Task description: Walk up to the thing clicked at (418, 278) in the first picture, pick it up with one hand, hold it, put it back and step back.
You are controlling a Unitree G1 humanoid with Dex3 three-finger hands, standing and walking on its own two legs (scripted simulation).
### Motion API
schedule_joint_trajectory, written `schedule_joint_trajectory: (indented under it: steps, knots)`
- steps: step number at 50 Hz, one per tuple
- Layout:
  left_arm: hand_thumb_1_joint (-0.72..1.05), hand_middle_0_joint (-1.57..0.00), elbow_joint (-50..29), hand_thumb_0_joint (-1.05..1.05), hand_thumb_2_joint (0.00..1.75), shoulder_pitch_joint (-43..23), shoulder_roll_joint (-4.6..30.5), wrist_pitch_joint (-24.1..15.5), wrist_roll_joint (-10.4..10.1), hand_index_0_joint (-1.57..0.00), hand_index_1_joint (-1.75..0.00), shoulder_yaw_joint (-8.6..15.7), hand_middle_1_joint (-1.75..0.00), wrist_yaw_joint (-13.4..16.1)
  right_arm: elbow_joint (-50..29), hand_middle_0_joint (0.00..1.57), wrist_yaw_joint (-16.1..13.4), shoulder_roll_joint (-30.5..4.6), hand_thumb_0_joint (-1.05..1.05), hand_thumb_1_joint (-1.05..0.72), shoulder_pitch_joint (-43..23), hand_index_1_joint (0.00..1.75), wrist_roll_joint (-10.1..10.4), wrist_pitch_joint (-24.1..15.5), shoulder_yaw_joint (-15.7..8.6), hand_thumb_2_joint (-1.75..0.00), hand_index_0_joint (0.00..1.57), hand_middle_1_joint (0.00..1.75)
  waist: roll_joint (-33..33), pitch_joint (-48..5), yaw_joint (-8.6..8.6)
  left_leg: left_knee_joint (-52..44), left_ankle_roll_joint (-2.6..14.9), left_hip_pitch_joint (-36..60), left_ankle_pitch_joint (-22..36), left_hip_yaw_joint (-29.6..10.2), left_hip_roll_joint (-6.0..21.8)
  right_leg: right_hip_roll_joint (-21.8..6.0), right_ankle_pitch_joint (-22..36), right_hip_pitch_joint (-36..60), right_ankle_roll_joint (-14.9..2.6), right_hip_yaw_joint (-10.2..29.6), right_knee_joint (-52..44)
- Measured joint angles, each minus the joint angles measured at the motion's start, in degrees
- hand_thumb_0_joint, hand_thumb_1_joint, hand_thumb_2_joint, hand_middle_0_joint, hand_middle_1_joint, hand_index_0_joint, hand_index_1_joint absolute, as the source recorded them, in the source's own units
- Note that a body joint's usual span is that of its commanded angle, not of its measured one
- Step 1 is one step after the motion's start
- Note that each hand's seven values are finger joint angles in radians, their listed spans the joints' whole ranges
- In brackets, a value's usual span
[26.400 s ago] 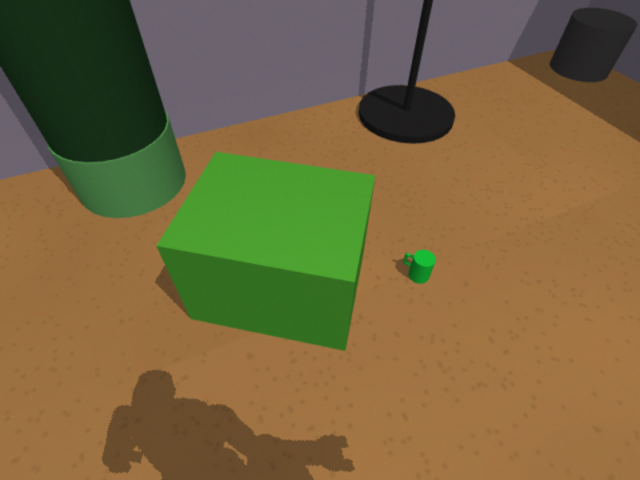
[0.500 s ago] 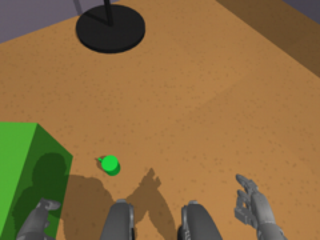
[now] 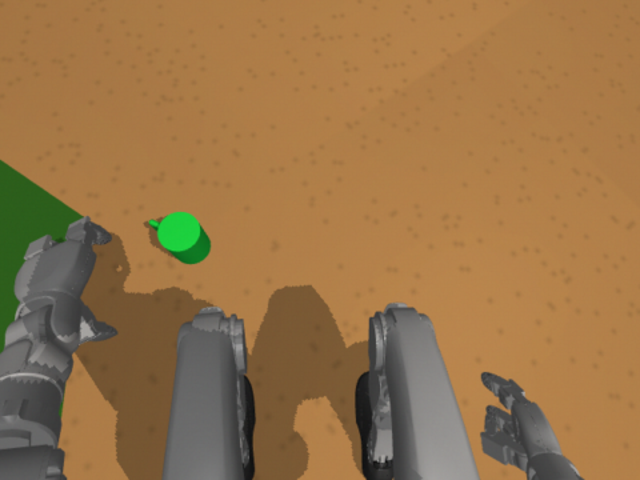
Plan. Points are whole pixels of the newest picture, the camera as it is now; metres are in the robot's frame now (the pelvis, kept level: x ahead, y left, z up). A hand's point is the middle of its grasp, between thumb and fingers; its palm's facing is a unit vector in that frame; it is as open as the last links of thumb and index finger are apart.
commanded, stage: rise first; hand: left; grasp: from above
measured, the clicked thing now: (178, 236) +0.50 +0.27 -0.40
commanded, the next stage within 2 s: none
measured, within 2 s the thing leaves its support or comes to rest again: neither
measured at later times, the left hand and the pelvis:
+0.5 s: hand (119, 263) +0.40 +0.30 -0.23, palm faces -0.45 -0.11 -0.88, open 14.1 cm; pelvis -0.02 +0.01 -0.08, yaw -3 degrees
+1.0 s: hand (130, 251) +0.43 +0.30 -0.26, palm faces -0.44 -0.05 -0.90, open 14.0 cm; pelvis -0.01 +0.01 -0.11, yaw -3 degrees
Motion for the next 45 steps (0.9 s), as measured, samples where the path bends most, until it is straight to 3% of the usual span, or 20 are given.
schedule_joint_trajectory:
  steps: [14,24,33,45]
  knots:
    - [-0.54,-0.08,11.83,0.00,1.04,-10.92,6.39,-4.67,10.79,-0.08,-1.03,-0.18,-1.03,3.48,1.64,0.20,1.25,-0.01,0.01,-0.90,2.92,0.30,-1.75,3.67,1.45,-0.90,0.21,0.30,-0.70,2.08,-3.64,9.24,0.37,-9.29,1.14,-1.90,-0.38,0.49,1.26,-8.22,0.47,-0.65,8.17]
    - [-0.54,-0.08,16.31,0.00,1.04,-15.40,8.13,-5.62,16.58,-0.07,-1.02,-0.65,-1.02,6.34,2.42,0.20,2.31,0.00,0.00,-0.90,2.41,0.30,-3.32,5.21,2.14,-0.91,0.21,0.30,-1.34,3.07,-5.26,13.42,0.72,-13.40,0.98,-2.58,-0.69,0.66,1.06,-11.65,0.90,-0.76,11.77]
    - [-0.53,-0.08,19.81,0.00,1.02,-18.54,9.21,-6.13,20.18,-0.08,-1.02,-0.68,-1.03,8.50,2.81,0.20,3.28,0.64,0.00,-0.91,1.38,0.30,-4.47,5.64,2.95,-0.91,0.21,0.30,-1.44,3.63,-5.88,15.99,0.78,-15.75,0.41,-2.82,-0.77,0.86,0.48,-13.88,1.22,-0.62,14.24]
    - [-0.51,-0.07,22.15,0.00,0.99,-20.61,10.74,-8.07,22.66,-0.09,-1.03,0.24,-1.06,10.09,3.12,0.20,4.03,0.92,0.00,-0.91,0.86,0.30,-5.67,6.01,3.37,-0.91,0.21,0.30,-1.75,4.49,-6.33,18.61,0.56,-18.01,-0.28,-3.35,-0.75,1.22,-0.06,-16.18,1.31,-0.70,16.73]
